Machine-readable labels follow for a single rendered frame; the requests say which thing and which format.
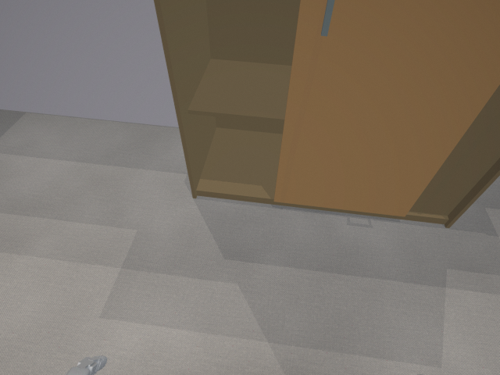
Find left robot hand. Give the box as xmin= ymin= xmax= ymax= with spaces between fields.
xmin=66 ymin=355 xmax=107 ymax=375

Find wardrobe door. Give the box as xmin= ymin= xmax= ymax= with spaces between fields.
xmin=409 ymin=85 xmax=500 ymax=216
xmin=274 ymin=0 xmax=500 ymax=217

